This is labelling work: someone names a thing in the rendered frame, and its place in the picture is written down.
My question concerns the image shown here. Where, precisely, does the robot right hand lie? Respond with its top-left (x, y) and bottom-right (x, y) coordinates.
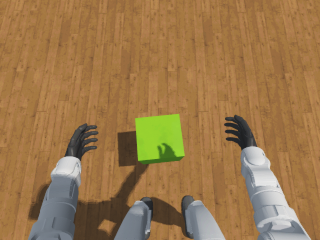
top-left (224, 114), bottom-right (258, 151)

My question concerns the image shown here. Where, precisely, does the robot left thigh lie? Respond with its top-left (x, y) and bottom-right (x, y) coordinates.
top-left (114, 205), bottom-right (152, 240)

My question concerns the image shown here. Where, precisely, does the robot right upper arm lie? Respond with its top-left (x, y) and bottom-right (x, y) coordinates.
top-left (257, 230), bottom-right (310, 240)

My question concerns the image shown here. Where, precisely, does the robot thigh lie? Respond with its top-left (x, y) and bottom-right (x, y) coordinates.
top-left (185, 205), bottom-right (226, 240)
top-left (114, 205), bottom-right (152, 240)

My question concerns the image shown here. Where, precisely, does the right robot forearm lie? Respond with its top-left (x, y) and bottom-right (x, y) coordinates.
top-left (240, 146), bottom-right (311, 240)

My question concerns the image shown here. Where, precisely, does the robot left hand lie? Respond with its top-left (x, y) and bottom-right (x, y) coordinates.
top-left (64, 123), bottom-right (99, 161)

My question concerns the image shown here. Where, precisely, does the left robot forearm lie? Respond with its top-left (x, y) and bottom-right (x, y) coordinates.
top-left (28, 156), bottom-right (82, 240)

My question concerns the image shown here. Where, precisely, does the robot right thigh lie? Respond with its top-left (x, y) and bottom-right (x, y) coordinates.
top-left (185, 205), bottom-right (226, 240)

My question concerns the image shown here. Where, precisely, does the carton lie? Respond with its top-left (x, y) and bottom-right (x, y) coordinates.
top-left (135, 114), bottom-right (185, 164)

